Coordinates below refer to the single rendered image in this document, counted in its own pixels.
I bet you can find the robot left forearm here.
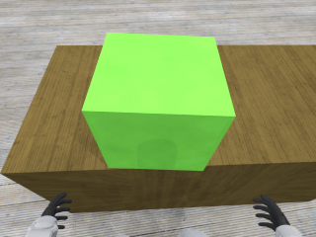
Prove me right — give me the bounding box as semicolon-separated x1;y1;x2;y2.
24;215;58;237

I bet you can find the carton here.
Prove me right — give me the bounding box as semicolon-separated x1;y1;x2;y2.
82;33;236;171

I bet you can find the robot right forearm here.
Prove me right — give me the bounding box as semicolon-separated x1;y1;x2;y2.
276;224;303;237

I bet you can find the robot right hand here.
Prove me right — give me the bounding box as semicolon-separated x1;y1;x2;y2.
252;195;290;232

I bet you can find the robot left hand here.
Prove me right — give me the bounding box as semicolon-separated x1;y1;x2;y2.
41;192;72;229

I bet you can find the pedestal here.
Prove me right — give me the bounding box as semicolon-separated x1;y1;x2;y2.
0;44;316;213

